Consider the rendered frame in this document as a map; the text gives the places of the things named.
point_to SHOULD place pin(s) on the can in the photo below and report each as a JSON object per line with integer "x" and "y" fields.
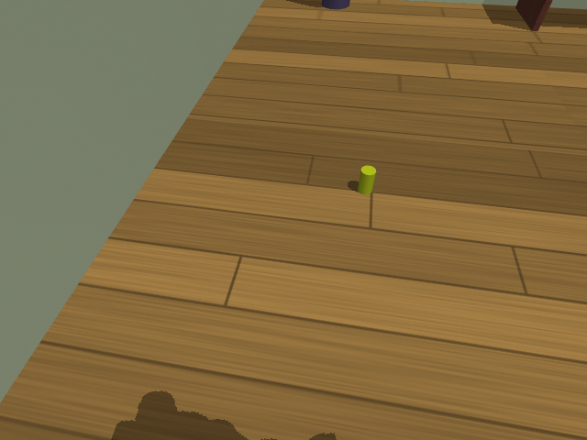
{"x": 367, "y": 176}

